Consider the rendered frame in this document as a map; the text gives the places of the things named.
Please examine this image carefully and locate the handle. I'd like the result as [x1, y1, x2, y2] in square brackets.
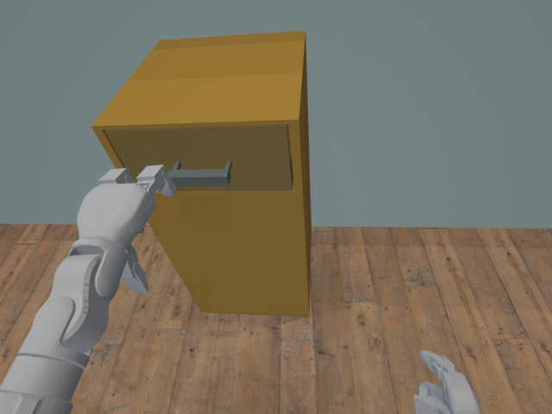
[167, 160, 232, 186]

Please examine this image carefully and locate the left robot forearm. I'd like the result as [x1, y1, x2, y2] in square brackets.
[0, 237, 128, 414]

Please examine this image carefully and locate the cabinet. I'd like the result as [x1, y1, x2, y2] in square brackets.
[91, 31, 311, 317]

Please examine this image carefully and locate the drawer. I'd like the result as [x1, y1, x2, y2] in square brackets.
[105, 124, 293, 191]

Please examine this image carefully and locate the robot right hand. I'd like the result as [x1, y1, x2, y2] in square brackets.
[413, 350, 481, 414]

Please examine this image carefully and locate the robot left hand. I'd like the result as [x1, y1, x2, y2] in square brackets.
[77, 165, 177, 293]

